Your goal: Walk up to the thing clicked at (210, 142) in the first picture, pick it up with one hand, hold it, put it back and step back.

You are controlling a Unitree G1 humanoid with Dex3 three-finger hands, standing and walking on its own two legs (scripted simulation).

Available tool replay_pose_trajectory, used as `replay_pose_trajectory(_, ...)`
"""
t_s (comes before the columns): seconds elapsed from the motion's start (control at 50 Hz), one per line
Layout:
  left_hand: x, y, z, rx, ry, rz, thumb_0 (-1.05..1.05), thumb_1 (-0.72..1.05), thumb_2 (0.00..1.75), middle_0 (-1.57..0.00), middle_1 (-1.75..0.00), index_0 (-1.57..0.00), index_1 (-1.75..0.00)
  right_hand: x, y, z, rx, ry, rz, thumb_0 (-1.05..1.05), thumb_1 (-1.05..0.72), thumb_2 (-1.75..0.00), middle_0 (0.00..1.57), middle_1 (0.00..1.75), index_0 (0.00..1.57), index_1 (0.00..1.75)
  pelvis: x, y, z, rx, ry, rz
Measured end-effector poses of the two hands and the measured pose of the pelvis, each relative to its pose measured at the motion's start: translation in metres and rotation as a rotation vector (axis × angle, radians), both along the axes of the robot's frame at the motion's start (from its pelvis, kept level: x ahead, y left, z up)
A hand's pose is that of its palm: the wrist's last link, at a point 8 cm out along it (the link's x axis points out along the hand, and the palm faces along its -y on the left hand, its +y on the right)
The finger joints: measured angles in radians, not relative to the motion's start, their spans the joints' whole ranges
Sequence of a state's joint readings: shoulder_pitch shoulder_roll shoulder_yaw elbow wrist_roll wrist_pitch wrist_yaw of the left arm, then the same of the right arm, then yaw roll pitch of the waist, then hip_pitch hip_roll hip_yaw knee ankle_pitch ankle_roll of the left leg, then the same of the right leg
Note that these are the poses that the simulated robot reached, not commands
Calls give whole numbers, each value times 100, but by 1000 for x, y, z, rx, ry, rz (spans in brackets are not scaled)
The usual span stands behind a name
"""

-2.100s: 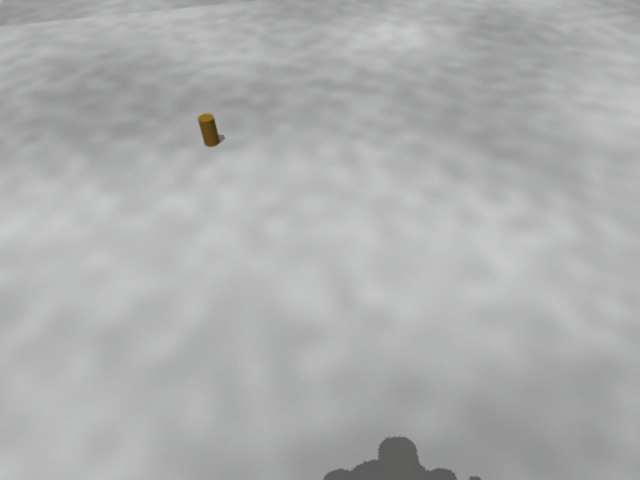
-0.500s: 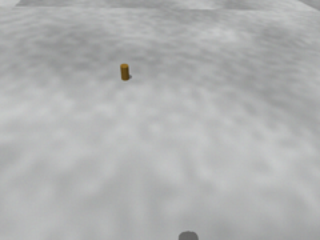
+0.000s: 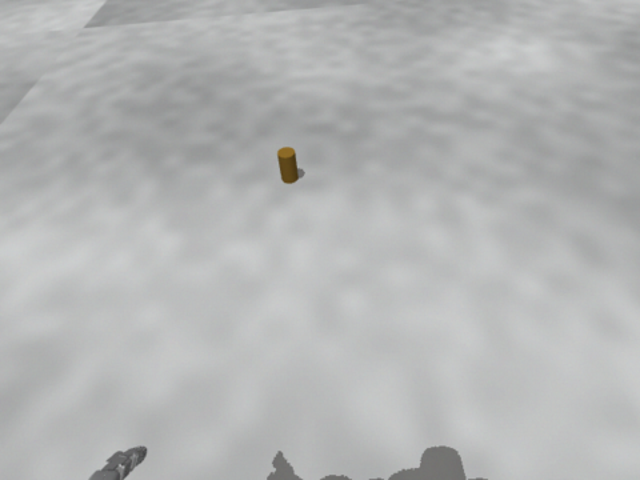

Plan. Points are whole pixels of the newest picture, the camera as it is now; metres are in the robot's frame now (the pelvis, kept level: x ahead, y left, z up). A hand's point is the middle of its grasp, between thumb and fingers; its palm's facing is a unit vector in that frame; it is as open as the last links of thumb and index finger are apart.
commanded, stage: walk up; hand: left
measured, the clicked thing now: (288, 165) +1.55 +0.20 -0.69
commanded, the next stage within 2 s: none
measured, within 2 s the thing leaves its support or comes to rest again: neither
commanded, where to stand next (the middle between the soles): +1.24 -0.02 m, yaw +0 degrees
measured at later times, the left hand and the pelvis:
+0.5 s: hand (154, 371) +0.33 +0.31 -0.15, palm faces -0.06 -0.95 -0.32, open 7.4 cm; pelvis +0.28 +0.03 +0.01, yaw -1 degrees
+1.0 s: hand (221, 224) +0.62 +0.23 -0.11, palm faces -0.04 -0.92 -0.38, open 7.4 cm; pelvis +0.53 -0.03 +0.01, yaw -1 degrees
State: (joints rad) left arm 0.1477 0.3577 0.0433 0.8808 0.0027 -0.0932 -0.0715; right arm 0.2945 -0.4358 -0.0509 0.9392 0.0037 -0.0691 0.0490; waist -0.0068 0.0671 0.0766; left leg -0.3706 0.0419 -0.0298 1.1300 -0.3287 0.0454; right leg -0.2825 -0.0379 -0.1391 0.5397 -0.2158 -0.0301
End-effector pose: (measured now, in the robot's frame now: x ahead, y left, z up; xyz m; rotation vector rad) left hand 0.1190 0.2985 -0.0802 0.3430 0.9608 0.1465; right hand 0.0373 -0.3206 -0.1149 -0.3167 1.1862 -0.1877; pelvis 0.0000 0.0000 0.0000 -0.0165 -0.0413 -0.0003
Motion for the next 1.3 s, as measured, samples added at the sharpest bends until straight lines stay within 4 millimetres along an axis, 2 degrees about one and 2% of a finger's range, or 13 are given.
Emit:
replay_pose_trajectory(0.18,12,26,-13,-1,167,106,1,90,90,-21,-30,-20,-30,180,5,37,-30,-126,134,0,-91,-90,20,30,20,30,103,4,7,-22,12,16)
replay_pose_trajectory(0.24,30,43,-27,-4,213,136,1,90,90,-21,-30,-20,-30,235,15,40,-51,-147,158,0,-91,-90,20,30,20,30,145,14,0,-28,15,20)
replay_pose_trajectory(0.32,70,62,-50,3,269,153,1,90,90,-20,-30,-20,-30,297,30,36,-94,-202,172,0,-91,-90,20,30,20,30,196,31,-17,-6,14,20)
replay_pose_trajectory(0.4,129,62,-47,-6,269,104,1,91,90,-20,-30,-20,-30,321,43,44,-71,-215,115,0,-91,-90,20,30,20,30,235,35,-7,10,9,6)
replay_pose_trajectory(0.52,223,54,-30,-24,210,31,1,91,90,-20,-30,-20,-30,333,41,45,-51,-140,61,0,-90,-90,21,30,20,30,294,34,7,30,6,-15)
replay_pose_trajectory(0.68,355,31,-11,17,157,-32,1,91,90,-20,-30,-20,-30,359,6,21,-30,-19,-33,0,-90,-90,21,30,21,30,381,10,3,52,11,-23)
replay_pose_trajectory(0.76,427,9,-10,55,78,-40,1,91,90,-20,-30,-20,-30,389,-21,-5,-28,29,-59,0,-90,-90,21,30,20,30,430,-13,-13,44,9,-17)
replay_pose_trajectory(0.8,453,-4,-6,59,27,-37,1,91,90,-20,-30,-20,-30,409,-28,-12,-22,50,-58,0,-91,-90,21,30,20,30,447,-22,-14,38,1,-14)
replay_pose_trajectory(0.88,481,-22,8,47,1,-19,0,91,90,-20,-30,-20,-30,463,-32,-7,4,31,-31,1,-91,-90,20,30,20,30,480,-29,-2,35,-6,-13)
replay_pose_trajectory(1.0,497,-26,10,37,64,11,0,90,90,-21,-30,-20,-30,540,-33,9,17,-22,19,0,-91,-90,20,30,20,30,530,-35,9,15,5,-13)
replay_pose_trajectory(1.18,522,4,-21,6,190,94,1,90,90,-21,-30,-20,-30,660,-19,24,-35,-41,91,0,-91,-90,20,30,20,30,618,-19,1,-17,10,7)
replay_pose_trajectory(1.24,540,18,-40,5,237,112,1,90,90,-21,-30,-20,-30,705,-8,24,-69,-94,111,0,-91,-90,20,30,20,30,649,-7,-11,1,5,5)
replay_pose_trajectory(1.3,566,21,-45,2,271,99,1,91,90,-20,-30,-20,-30,733,1,32,-70,-158,87,0,-91,-90,20,30,20,30,672,-1,-9,4,-5,-1)
